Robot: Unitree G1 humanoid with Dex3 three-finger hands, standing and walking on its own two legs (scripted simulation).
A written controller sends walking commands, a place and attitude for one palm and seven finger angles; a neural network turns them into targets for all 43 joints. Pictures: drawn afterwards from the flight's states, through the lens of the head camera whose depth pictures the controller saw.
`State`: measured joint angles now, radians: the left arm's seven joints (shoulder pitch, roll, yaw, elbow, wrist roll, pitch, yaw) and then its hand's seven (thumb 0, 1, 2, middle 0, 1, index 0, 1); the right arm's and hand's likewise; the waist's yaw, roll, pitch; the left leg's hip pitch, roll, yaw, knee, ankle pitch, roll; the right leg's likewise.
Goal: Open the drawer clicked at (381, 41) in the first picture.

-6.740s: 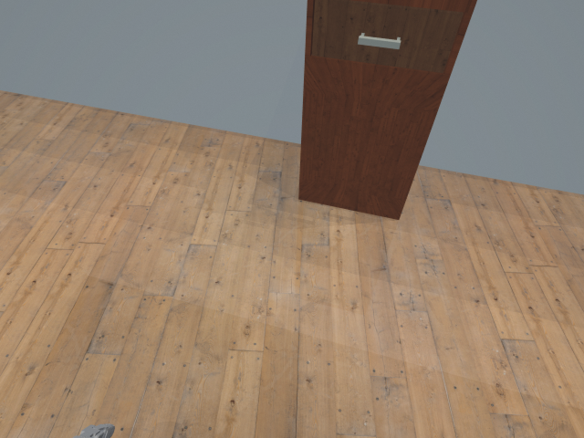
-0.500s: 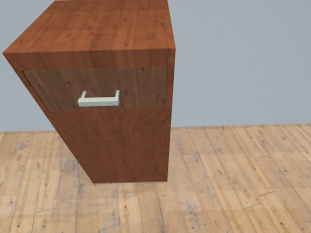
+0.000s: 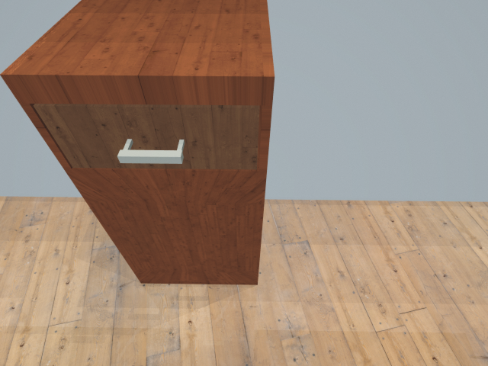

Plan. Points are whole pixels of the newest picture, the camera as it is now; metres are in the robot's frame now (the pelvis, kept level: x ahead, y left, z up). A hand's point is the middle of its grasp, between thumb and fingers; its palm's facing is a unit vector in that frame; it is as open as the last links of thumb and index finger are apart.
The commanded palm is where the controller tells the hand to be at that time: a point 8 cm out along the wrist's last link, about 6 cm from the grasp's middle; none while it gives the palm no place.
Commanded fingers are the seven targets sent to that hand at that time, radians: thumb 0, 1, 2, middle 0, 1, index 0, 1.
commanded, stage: look again from close up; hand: left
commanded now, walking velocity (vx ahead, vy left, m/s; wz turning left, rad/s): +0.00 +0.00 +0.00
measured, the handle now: (153, 150) +0.52 +0.23 +0.04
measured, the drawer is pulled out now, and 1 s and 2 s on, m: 0.00 0.00 0.00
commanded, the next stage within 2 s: raise the hand with hooked fingers in 0.50 s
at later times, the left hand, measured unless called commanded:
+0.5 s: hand out of the picture +0.02 +0.27 -0.18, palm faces +0.02 -0.98 -0.22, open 7.4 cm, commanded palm none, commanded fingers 0.00 0.90 0.90 -0.20 -0.30 -0.20 -0.30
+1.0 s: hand (64, 357) +0.14 +0.30 -0.05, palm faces -0.01 -0.15 -0.99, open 8.5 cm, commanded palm +0.12 +0.32 +0.00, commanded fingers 0.00 0.41 0.69 -0.23 -0.62 -0.23 -0.62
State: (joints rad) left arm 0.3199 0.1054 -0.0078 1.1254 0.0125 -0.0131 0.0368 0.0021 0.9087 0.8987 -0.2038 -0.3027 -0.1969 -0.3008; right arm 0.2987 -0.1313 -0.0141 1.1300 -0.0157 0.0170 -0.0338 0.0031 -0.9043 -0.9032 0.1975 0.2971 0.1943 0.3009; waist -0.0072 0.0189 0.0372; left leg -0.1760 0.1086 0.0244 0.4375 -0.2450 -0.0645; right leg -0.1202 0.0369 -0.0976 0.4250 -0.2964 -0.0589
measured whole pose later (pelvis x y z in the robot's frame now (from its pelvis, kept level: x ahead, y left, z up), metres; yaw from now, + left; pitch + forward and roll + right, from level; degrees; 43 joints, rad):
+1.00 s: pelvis -0.06 +0.08 -0.04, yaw -2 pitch +5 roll +2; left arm 0.34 0.30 -0.11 0.11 1.08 -0.01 0.43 0.00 0.63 0.78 -0.22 -0.48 -0.22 -0.48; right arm 0.14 -0.26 -0.03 0.54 -0.04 0.02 0.00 0.01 -0.90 -0.90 0.20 0.30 0.20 0.30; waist 0.07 0.01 -0.10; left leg -0.55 -0.05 0.08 0.77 -0.32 0.05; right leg -0.58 0.04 0.09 0.84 -0.36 -0.03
